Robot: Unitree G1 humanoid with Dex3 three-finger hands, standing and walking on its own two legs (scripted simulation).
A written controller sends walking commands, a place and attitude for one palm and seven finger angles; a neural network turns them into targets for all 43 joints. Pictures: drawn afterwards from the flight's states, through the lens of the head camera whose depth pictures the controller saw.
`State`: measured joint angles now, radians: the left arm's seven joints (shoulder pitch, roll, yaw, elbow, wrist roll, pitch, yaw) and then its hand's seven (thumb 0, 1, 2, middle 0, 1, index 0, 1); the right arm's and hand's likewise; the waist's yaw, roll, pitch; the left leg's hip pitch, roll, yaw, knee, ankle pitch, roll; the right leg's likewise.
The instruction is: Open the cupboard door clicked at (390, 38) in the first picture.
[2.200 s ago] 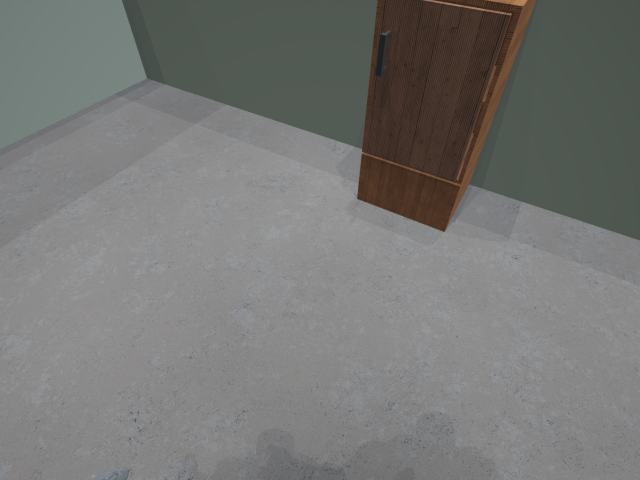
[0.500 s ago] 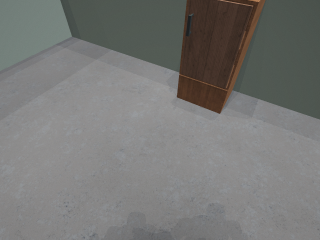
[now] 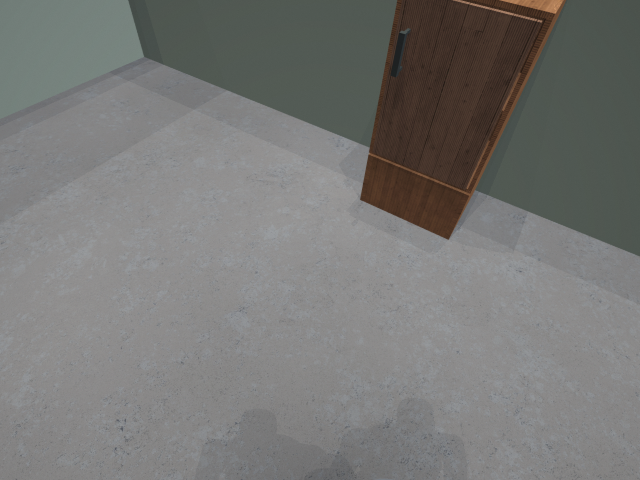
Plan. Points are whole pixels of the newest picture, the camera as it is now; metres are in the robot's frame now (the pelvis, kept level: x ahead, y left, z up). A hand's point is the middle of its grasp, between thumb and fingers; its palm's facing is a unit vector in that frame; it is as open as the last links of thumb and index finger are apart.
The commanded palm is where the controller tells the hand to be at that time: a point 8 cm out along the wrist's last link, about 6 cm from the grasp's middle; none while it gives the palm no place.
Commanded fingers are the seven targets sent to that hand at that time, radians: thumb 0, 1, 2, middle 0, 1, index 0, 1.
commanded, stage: walk to a spot facing it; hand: left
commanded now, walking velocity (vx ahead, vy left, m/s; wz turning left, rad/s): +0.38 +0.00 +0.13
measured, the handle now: (401, 52) +1.34 -0.24 -0.05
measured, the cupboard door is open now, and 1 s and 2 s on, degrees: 0 0 0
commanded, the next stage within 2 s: turn to face it in 1.04 s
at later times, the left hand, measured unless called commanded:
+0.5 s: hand (217, 452) +0.20 +0.15 -0.18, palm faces +0.16 -0.97 -0.19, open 7.2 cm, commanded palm none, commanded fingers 0.00 0.90 0.90 -0.20 -0.30 -0.20 -0.30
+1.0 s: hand (227, 299) +0.46 +0.18 -0.17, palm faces +0.15 -0.97 -0.21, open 7.3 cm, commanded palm none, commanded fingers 0.00 0.90 0.90 -0.20 -0.30 -0.20 -0.30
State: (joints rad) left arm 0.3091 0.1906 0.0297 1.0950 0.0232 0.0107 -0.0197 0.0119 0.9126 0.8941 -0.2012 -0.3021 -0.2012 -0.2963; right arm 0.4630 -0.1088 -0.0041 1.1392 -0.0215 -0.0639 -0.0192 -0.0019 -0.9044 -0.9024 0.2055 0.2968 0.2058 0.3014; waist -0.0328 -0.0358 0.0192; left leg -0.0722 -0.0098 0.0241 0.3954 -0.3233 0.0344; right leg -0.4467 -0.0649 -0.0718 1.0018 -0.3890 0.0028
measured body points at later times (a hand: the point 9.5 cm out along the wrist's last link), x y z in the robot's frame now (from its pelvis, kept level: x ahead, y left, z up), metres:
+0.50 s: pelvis +0.20 -0.04 +0.00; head +0.19 -0.02 +0.45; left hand +0.19 +0.20 -0.16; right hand +0.29 -0.27 -0.14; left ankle +0.25 +0.10 -0.70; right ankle +0.20 -0.14 -0.74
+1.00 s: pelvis +0.42 -0.01 -0.01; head +0.44 -0.03 +0.44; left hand +0.45 +0.23 -0.15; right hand +0.38 -0.24 -0.17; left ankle +0.31 +0.10 -0.74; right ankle +0.54 -0.12 -0.73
